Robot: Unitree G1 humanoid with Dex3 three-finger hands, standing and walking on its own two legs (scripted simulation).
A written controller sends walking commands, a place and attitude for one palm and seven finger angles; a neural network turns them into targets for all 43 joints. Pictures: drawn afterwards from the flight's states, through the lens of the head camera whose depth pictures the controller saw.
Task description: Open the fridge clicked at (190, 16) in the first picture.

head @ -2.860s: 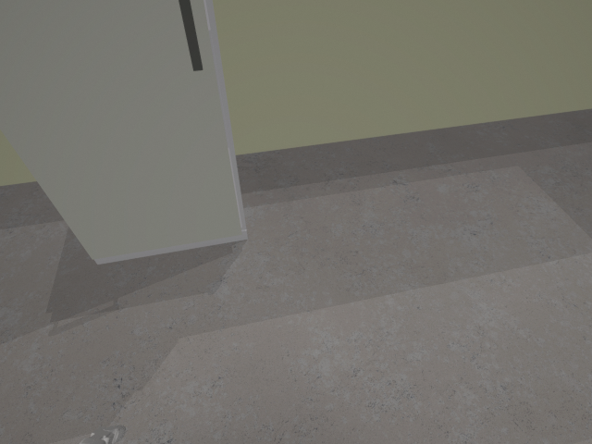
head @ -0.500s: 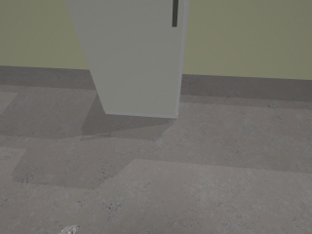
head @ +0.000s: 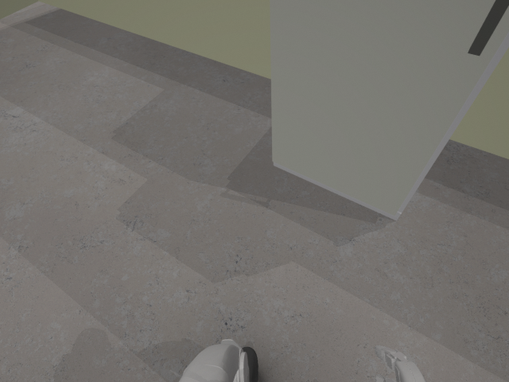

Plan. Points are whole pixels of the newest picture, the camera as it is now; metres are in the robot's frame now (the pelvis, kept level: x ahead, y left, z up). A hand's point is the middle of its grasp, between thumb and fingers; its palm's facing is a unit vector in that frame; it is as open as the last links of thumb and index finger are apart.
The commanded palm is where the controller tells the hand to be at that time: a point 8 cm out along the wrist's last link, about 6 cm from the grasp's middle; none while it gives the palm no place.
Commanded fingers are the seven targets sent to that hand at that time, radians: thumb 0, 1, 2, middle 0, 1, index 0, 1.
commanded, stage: walk to a spot facing it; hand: right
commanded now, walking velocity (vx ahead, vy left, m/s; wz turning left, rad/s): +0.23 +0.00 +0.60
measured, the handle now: out of the picture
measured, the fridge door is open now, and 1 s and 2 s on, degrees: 0 0 0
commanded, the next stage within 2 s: none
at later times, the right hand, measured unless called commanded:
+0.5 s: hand (405, 332) +0.25 -0.24 -0.17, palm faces -0.16 +0.97 -0.19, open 7.4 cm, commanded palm none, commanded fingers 0.00 -0.90 -0.90 0.20 0.30 0.20 0.30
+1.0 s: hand (333, 252) +0.38 -0.11 -0.14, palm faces -0.57 +0.78 -0.27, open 7.4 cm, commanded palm none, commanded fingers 0.00 -0.90 -0.90 0.20 0.30 0.20 0.30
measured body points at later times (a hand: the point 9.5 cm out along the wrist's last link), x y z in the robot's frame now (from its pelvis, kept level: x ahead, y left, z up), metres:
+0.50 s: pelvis +0.15 -0.05 +0.01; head +0.18 -0.08 +0.45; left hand +0.23 +0.21 -0.10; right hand +0.26 -0.29 -0.16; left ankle +0.10 +0.07 -0.68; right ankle +0.21 -0.14 -0.72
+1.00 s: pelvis +0.16 -0.02 +0.00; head +0.18 +0.02 +0.44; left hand +0.00 +0.19 -0.16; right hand +0.41 -0.15 -0.12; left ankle +0.12 +0.07 -0.72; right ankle +0.20 -0.15 -0.69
